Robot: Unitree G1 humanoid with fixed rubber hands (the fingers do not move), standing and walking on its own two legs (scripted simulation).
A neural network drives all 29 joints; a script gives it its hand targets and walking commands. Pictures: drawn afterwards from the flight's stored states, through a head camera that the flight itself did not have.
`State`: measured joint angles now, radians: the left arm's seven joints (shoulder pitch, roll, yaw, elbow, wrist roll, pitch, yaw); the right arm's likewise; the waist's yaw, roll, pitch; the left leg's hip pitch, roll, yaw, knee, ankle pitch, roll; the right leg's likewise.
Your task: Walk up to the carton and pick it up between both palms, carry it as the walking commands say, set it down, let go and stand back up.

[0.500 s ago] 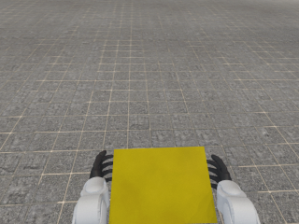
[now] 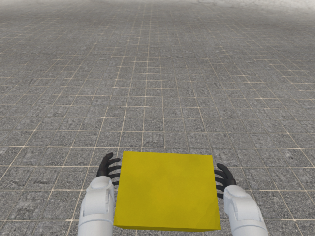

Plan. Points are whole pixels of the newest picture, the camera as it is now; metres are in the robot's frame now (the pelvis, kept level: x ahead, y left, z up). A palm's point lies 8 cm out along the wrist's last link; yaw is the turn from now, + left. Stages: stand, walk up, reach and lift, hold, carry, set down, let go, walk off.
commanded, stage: set down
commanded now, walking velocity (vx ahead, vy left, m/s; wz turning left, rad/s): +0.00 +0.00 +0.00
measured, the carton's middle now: (164, 195) +0.29 +0.02 -0.06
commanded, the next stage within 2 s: none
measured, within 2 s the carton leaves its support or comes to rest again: neither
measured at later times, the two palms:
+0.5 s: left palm (110, 194) +0.28 +0.18 -0.05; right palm (222, 196) +0.30 -0.15 -0.06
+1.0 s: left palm (106, 209) +0.28 +0.20 -0.15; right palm (205, 203) +0.32 -0.12 -0.16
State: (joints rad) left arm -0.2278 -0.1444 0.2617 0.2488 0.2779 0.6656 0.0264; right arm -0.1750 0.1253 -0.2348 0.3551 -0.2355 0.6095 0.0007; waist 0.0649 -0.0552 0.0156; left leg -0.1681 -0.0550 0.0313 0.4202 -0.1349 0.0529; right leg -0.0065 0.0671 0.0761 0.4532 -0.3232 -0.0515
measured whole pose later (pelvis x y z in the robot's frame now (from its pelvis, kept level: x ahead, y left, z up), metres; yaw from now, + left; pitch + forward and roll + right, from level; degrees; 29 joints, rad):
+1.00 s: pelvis -0.05 +0.00 -0.09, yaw +0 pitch +27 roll -2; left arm -0.42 -0.15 0.40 0.46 0.18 0.20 0.06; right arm -0.49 0.05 -0.28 0.65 -0.13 0.20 -0.08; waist 0.09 -0.03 -0.14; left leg -1.22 -0.05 -0.03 0.98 -0.23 0.04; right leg -1.07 0.13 0.02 1.06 -0.46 -0.04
